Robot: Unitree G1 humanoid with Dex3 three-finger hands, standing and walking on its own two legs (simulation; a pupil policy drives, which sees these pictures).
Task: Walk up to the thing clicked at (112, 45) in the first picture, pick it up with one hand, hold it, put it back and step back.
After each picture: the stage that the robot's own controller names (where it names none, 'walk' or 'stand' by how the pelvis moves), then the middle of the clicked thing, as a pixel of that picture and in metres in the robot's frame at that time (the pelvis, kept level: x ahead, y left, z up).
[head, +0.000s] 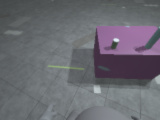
stand; (114, 43) +0.85 -0.24 -0.12
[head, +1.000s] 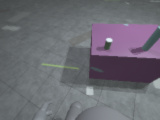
rise first; (108, 44) +0.76 -0.12 -0.09
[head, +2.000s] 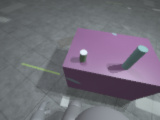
rise first; (83, 56) +0.54 +0.13 -0.08
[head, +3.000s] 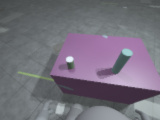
stand; (70, 63) +0.47 +0.22 -0.09
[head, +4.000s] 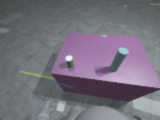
stand; (69, 61) +0.49 +0.23 -0.11
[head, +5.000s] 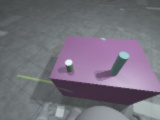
stand; (69, 66) +0.45 +0.23 -0.11
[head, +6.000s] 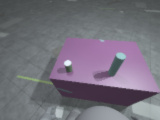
stand; (68, 66) +0.46 +0.24 -0.11
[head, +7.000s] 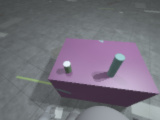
stand; (67, 67) +0.46 +0.25 -0.12
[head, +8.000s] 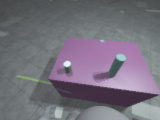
stand; (68, 67) +0.45 +0.24 -0.12
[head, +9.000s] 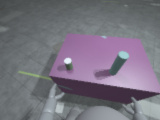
rise first; (68, 64) +0.46 +0.24 -0.11
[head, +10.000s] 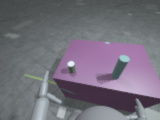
rise first; (71, 67) +0.46 +0.24 -0.11
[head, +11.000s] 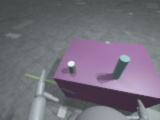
go down; (72, 67) +0.46 +0.24 -0.11
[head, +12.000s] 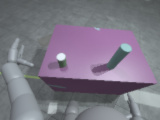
go down; (62, 60) +0.45 +0.23 -0.06
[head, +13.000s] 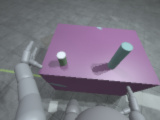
close in; (62, 59) +0.46 +0.23 -0.05
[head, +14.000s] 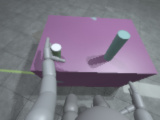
close; (56, 52) +0.48 +0.23 -0.01
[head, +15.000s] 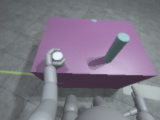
lift; (58, 59) +0.43 +0.22 -0.02
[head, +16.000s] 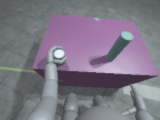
lift; (60, 58) +0.43 +0.21 -0.01
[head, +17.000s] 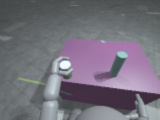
lift; (66, 70) +0.30 +0.19 +0.10
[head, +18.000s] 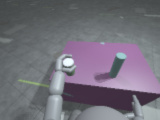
hold; (69, 67) +0.33 +0.17 +0.11
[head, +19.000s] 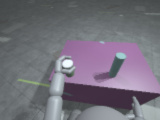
hold; (68, 68) +0.33 +0.18 +0.09
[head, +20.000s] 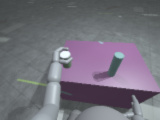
crouch; (66, 60) +0.38 +0.20 +0.11
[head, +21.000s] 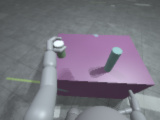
lower; (60, 49) +0.47 +0.22 +0.10
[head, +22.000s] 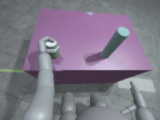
lower; (53, 49) +0.49 +0.23 +0.00
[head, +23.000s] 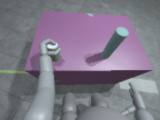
lower; (54, 51) +0.48 +0.22 +0.00
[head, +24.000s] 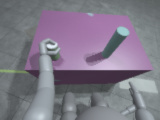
lower; (54, 51) +0.48 +0.22 +0.00
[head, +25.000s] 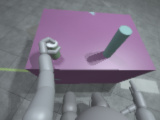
rest; (54, 49) +0.48 +0.23 +0.00
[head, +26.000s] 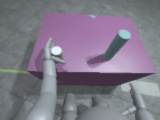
withdraw; (57, 55) +0.46 +0.21 -0.01
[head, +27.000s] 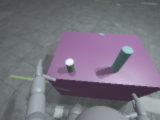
sink last; (70, 65) +0.43 +0.19 -0.06
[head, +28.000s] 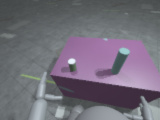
stand; (72, 65) +0.46 +0.22 -0.06
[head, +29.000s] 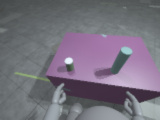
stand; (69, 64) +0.44 +0.22 -0.05
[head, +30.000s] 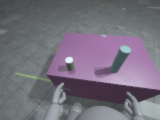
stand; (70, 64) +0.45 +0.22 -0.05
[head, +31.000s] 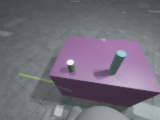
stand; (71, 66) +0.46 +0.22 -0.09
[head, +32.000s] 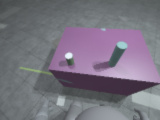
walk; (69, 59) +0.48 +0.23 -0.10
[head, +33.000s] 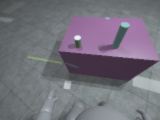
walk; (78, 41) +0.69 +0.18 -0.09
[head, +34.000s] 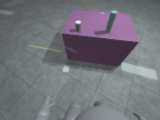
walk; (78, 26) +1.00 +0.22 -0.10
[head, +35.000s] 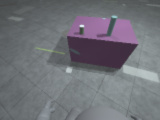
stand; (81, 29) +1.08 +0.20 -0.11
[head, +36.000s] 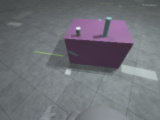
stand; (78, 32) +1.08 +0.24 -0.12
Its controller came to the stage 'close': yes
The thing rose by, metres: 0.21
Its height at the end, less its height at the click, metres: +0.00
